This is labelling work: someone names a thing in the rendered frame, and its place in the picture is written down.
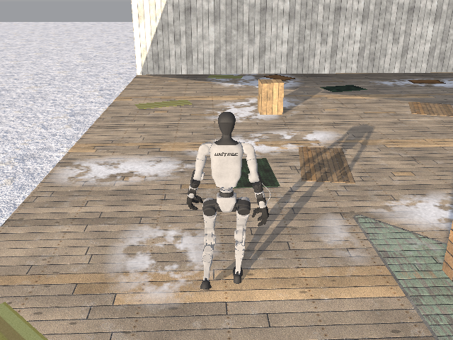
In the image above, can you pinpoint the right robot forearm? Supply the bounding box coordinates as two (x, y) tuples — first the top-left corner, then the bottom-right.
(252, 172), (267, 208)

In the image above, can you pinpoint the right robot hand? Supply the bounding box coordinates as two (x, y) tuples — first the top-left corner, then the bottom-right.
(252, 206), (269, 226)

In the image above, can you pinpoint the robot left upper arm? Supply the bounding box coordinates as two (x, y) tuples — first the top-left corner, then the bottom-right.
(193, 142), (212, 181)

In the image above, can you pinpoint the left robot hand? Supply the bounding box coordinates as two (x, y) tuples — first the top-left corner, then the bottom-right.
(187, 195), (203, 210)

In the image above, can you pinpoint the right robot thigh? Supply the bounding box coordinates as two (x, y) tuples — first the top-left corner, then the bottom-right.
(234, 197), (251, 242)

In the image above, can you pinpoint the left robot forearm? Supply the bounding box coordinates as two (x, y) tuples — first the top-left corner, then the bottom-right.
(188, 170), (200, 198)

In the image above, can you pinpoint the robot right upper arm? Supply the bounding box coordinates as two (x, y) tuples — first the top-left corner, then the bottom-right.
(241, 142), (259, 183)

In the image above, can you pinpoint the robot left foot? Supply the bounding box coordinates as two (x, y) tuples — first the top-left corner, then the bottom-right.
(200, 279), (212, 290)

